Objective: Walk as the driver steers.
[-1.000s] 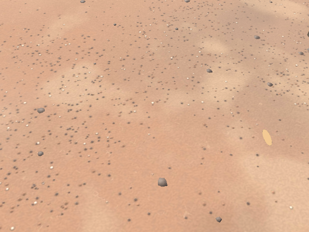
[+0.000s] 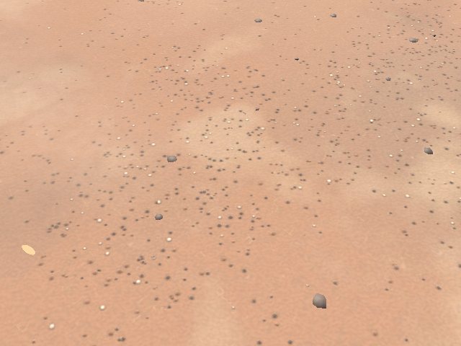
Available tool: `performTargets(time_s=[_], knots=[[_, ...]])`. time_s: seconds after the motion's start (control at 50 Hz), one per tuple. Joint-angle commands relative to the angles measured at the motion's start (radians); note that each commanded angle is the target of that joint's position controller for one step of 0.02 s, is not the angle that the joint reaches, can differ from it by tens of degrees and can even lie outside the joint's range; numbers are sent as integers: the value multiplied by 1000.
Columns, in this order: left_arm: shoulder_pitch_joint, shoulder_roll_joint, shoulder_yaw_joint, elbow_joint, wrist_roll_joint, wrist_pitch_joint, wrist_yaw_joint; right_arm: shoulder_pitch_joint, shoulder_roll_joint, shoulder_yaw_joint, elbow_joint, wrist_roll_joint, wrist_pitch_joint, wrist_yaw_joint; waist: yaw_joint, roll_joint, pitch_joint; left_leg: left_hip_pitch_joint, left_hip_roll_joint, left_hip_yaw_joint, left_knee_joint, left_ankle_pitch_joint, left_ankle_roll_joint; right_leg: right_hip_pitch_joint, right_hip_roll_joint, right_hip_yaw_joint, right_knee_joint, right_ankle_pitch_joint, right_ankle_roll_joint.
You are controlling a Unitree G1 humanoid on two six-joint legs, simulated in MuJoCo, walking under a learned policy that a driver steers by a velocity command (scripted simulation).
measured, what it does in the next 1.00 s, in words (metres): walks ahead, turning right: right foot, then left foot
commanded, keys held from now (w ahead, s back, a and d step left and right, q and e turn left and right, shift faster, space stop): e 0.50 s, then w+e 0.16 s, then w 0.26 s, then w+q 0.08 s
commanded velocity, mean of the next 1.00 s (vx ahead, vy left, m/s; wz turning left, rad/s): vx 0.15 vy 0.00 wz -0.42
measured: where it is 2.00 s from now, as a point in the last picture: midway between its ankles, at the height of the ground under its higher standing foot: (328, 282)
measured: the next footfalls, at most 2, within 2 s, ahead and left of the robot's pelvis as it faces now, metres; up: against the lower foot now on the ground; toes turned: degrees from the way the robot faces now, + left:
right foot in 0.22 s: +0.03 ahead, -0.13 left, +0.00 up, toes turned -9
left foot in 0.78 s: +0.15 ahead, +0.05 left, +0.00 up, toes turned -30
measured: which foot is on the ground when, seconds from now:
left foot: down 0.00-0.22, up 0.24-0.76, down 0.78-1.00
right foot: up 0.00-0.20, down 0.22-0.78, up 0.80-1.00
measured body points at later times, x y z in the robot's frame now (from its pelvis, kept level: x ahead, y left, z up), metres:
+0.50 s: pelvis -0.01 -0.06 +0.01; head +0.03 -0.10 +0.46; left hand +0.20 +0.19 -0.07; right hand +0.08 -0.38 -0.10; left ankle +0.05 +0.12 -0.65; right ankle -0.01 -0.12 -0.73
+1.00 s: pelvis +0.13 -0.06 +0.01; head +0.15 -0.06 +0.46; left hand +0.39 +0.09 -0.09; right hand +0.02 -0.32 -0.10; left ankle +0.11 +0.07 -0.73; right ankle +0.12 -0.23 -0.68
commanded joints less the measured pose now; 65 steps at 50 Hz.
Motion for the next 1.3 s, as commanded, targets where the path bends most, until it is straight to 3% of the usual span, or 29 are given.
performTargets(time_s=[0.02, 0.08, 0.18, 0.2, 0.22, 0.24, 0.26, 0.28, 0.32, 0.42, 0.52, 0.58, 0.66, 0.74, 0.76, 0.78, 0.8, 0.82, 0.84, 0.94, 1.02, 1.06, 1.12, 1.16, 1.18, 1.2, 1.22, 1.24, 1.3], knots=[[-58, 107, 41, -94, -8, 3, 2, 21, -187, -57, -62, -4, -16, -18, -60, 229, -21, 53, 364, -292, -187, 452, 236, -204, -7, -23, 331, -255, 3], [-32, 79, 40, -96, -9, 25, -5, -53, -192, -64, -59, 14, -26, -14, -28, 153, -26, 53, 336, -181, -165, 528, 216, -199, -46, -30, 315, -200, 16], [35, 93, 48, -110, -12, 31, -36, -89, -203, -71, -42, 42, -9, -9, 0, 160, -102, 44, 288, -46, -28, 489, 144, 23, 14, -142, -36, 72, -17], [69, 112, 59, -104, -5, 30, -31, -49, -181, -66, -23, 46, -11, -7, 6, 110, -110, -5, 247, 2, 67, 362, 92, 111, 41, -121, -150, 178, -45], [84, 211, 86, -120, -2, 25, -15, 7, -138, -54, -18, 15, -14, -2, -17, -119, -103, -188, 154, 100, 307, 60, -8, 242, -97, 120, -242, 507, -112], [94, 315, 99, -154, 27, 7, -15, -84, -94, -34, -89, -15, -15, -11, 2, -304, -106, -430, -20, 38, 538, -411, -77, 254, -358, 548, -315, 710, -346], [111, 271, 85, -161, 51, -18, -23, -115, -147, -49, -84, 6, -16, -17, 45, -151, -164, -433, -3, -97, 691, -421, -71, 251, -376, 552, -336, 616, -416], [64, 241, 75, -163, 43, -35, -21, -109, -165, -56, -76, 23, -13, -18, 13, -109, -116, -455, 18, -111, 718, -332, -56, 221, -327, 453, -328, 535, -373], [-20, 194, 64, -173, 3, -33, -3, -95, -187, -70, -44, 12, -11, -29, -18, -42, -69, -465, 52, -119, 643, -162, -56, 200, -233, 339, -317, 421, -269], [4, 171, 53, -193, 2, -15, 25, -67, -143, -64, -28, 20, -19, -17, -23, -56, -115, -399, 10, -110, 573, -26, -97, 222, -165, 277, -320, 496, -261], [23, 184, 62, -202, 0, 1, 37, -100, -140, -60, -35, 22, -30, -12, -4, -83, -102, -385, 3, -127, 367, 5, -120, 223, -142, 347, -337, 244, -261], [30, 189, 64, -204, -2, -2, 34, -138, -146, -59, -46, 30, -54, 5, 17, -128, -56, -357, -2, -123, 239, 4, -107, 166, -130, 433, -399, -118, -274], [43, 195, 66, -204, -5, -9, 26, -154, -148, -56, -50, 39, -103, 30, 29, -123, -47, -268, -20, -118, 91, -26, -71, 146, -118, 494, -384, -170, -279], [21, 142, 42, -202, -1, -12, 19, -34, -131, -55, 3, 42, -139, 46, -41, -95, -54, 21, -12, -58, -136, 140, -17, 18, -64, 462, -318, -175, -229], [30, 101, 28, -200, 4, -18, 18, 15, -142, -58, 17, 34, -144, 43, -63, -65, -72, 141, 34, -91, -157, 133, 4, -52, -29, 423, -247, -187, -192], [36, 31, 5, -202, 12, -26, 13, 112, -179, -62, 30, 18, -146, 37, -91, 67, -114, 270, 191, -276, -212, 3, 60, -160, 56, 303, 1, -233, -133], [20, 37, 8, -251, -10, -40, 16, 186, -285, -85, 60, -9, -143, 44, -82, 250, -70, 297, 348, -618, -321, -250, 198, -379, 160, 158, 204, -279, -93], [-2, 127, 31, -248, -19, -50, 21, 157, -252, -83, 63, 9, -144, 51, -80, 209, 35, 244, 402, -698, -349, -399, 252, -505, 81, 145, 339, -245, -76], [-7, 157, 42, -230, -18, -56, 18, 135, -193, -65, 56, 26, -144, 47, -77, 180, 76, 230, 356, -619, -351, -376, 233, -535, 52, 147, 385, -160, -71], [-81, 73, 23, -240, 11, -89, -13, 156, -160, -40, 65, 27, -133, 34, -94, 158, 45, 204, 225, -336, -386, 17, 187, -498, -27, 6, 319, 109, -23], [-200, 10, -2, -281, 7, -113, -28, 198, -185, -40, 83, 37, -112, 27, -125, 156, 50, 104, 171, -230, -375, 239, 184, -324, 3, -53, 31, 220, 10], [-223, 27, 4, -285, 0, -121, -39, 233, -210, -45, 93, 40, -104, 28, -128, 162, 41, 75, 185, -235, -356, 287, 180, -224, 34, -65, -48, 262, 14], [-182, 79, 26, -281, -12, -126, -41, 231, -224, -50, 96, 53, -96, 25, -72, 183, 21, 91, 232, -285, -311, 335, 149, -98, 34, -28, -125, 281, -20], [-29, 130, 56, -240, -10, -123, -25, 216, -213, -46, 92, 48, -93, 25, 25, 162, -69, 58, 183, -235, -133, 531, 104, 152, 46, -44, -188, 273, -68], [117, 174, 75, -218, 1, -119, -11, 204, -172, -31, 74, 34, -96, 27, 102, 133, -183, -62, 132, -202, 84, 457, 67, 390, -48, 27, -163, 257, -112], [260, 273, 97, -202, 29, -107, 0, 284, -54, 4, 38, 22, -104, 26, 108, -115, -384, -356, 3, -113, 462, 69, 2, 748, -321, 375, -170, 127, -223], [268, 228, 84, -185, 31, -102, -10, 333, -73, 2, 39, 59, -112, 22, 83, -282, -438, -479, -18, -162, 657, -263, -6, 708, -418, 691, -339, -80, -297], [196, 148, 61, -182, 20, -101, -11, 257, -168, -27, 41, 81, -108, 22, 74, -173, -251, -551, 44, -169, 739, -197, 0, 565, -376, 574, -372, -166, -264], [53, 57, 36, -168, 26, -107, -13, 155, -142, -33, 32, 53, -88, 27, 2, -88, -43, -490, 132, -129, 664, -15, 5, 259, -253, 232, -441, 104, -218]])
